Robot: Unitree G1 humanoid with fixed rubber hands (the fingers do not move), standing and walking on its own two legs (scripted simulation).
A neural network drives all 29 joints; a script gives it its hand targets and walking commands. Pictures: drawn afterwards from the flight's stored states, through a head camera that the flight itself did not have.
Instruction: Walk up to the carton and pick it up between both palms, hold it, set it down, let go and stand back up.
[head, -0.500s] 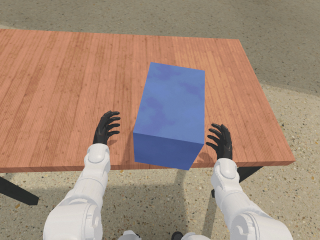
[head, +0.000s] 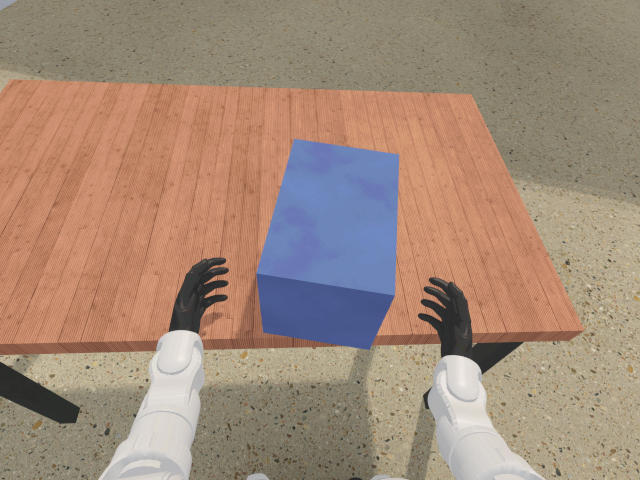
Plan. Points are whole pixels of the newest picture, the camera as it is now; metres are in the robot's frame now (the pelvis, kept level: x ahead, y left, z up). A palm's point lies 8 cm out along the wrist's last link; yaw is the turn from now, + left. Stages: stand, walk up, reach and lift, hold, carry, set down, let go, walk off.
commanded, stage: set down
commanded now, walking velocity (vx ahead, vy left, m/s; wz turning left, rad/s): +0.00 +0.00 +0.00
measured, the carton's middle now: (331, 243) +0.45 -0.03 -0.02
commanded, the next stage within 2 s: none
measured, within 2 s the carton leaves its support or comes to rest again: neither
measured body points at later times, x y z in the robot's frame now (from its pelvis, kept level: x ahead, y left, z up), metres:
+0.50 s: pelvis +0.01 -0.02 +0.01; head +0.03 +0.01 +0.46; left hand +0.30 +0.19 -0.02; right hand +0.25 -0.20 -0.02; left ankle +0.06 +0.09 -0.72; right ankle +0.05 -0.13 -0.72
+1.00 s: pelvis +0.03 -0.03 +0.02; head +0.03 -0.01 +0.46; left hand +0.27 +0.19 -0.04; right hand +0.24 -0.22 -0.03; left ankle +0.06 +0.09 -0.72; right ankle +0.05 -0.13 -0.72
